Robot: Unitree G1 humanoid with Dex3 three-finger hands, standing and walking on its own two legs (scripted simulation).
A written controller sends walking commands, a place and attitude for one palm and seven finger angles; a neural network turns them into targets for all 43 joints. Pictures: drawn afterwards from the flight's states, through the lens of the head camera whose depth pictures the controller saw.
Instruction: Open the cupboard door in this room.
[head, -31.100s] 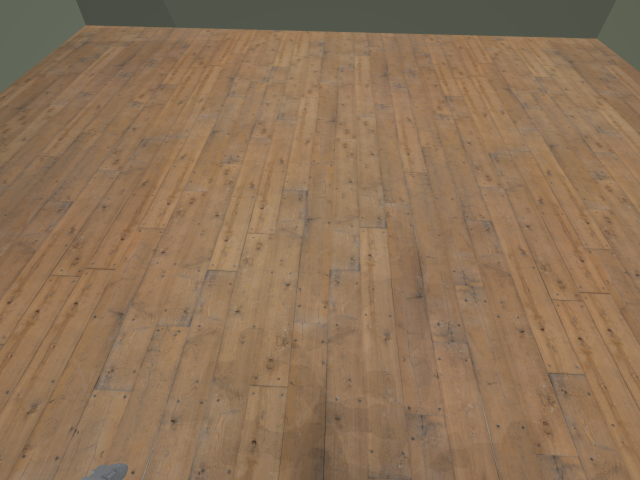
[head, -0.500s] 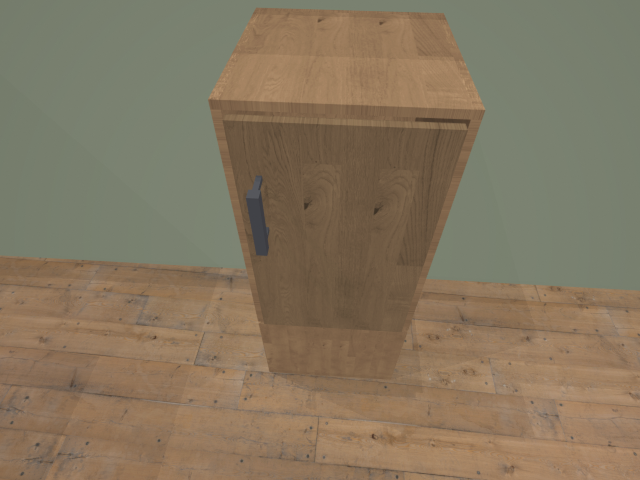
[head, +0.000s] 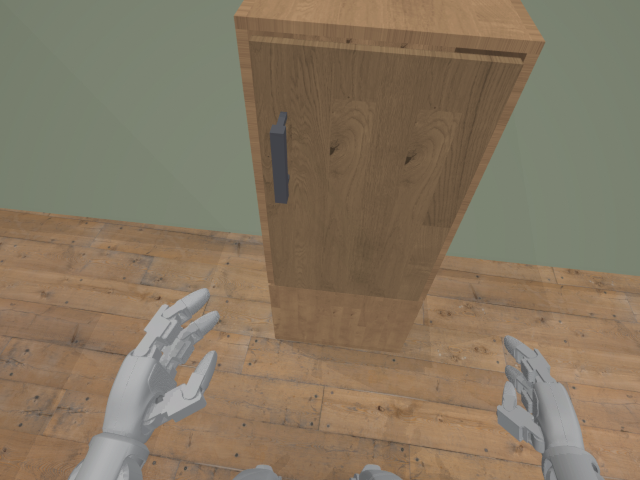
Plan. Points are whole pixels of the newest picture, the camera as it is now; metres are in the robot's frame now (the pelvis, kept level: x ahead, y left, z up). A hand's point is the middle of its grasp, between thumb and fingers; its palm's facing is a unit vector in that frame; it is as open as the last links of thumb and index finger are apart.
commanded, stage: raise the hand with hooked fingers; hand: left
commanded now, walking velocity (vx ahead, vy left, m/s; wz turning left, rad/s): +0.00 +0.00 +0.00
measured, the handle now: (282, 159) +0.57 +0.10 +0.08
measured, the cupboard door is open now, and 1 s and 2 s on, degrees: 0 0 0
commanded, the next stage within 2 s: move the hooked fingers beside the handle in 1.74 s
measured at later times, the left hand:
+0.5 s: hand (133, 367) +0.23 +0.23 +0.05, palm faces -0.04 -1.00 -0.05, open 11.2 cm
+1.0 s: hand (83, 325) +0.26 +0.28 +0.08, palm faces -0.01 -1.00 -0.05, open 13.8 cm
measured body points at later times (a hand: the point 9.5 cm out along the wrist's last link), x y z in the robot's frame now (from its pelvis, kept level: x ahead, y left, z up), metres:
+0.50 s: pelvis +0.00 +0.03 +0.00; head +0.06 +0.04 +0.44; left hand +0.23 +0.28 +0.05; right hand +0.15 -0.19 -0.09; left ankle +0.01 +0.11 -0.67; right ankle +0.03 -0.08 -0.67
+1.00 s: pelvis +0.01 +0.03 +0.02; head +0.05 +0.05 +0.46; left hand +0.26 +0.34 +0.08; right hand +0.19 -0.20 -0.05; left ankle +0.01 +0.11 -0.67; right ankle +0.03 -0.08 -0.67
